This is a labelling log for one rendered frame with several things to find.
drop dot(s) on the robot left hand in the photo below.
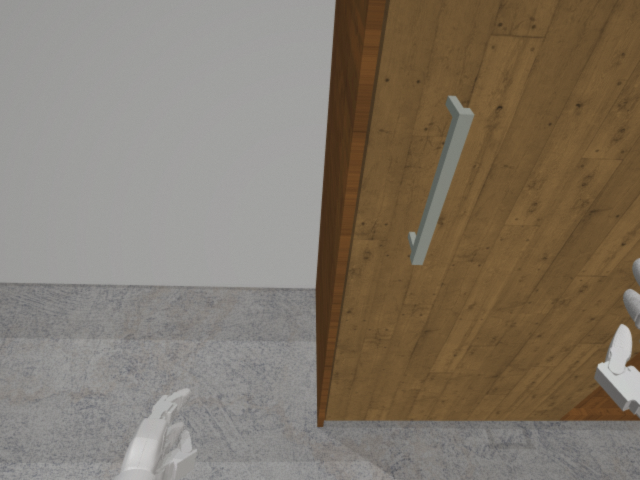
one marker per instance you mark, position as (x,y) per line
(149,447)

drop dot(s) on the handle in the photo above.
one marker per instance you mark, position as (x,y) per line
(454,143)

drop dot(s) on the robot right hand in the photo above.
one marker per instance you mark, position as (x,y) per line
(622,383)

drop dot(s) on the wardrobe door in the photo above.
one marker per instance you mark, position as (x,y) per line
(521,290)
(599,398)

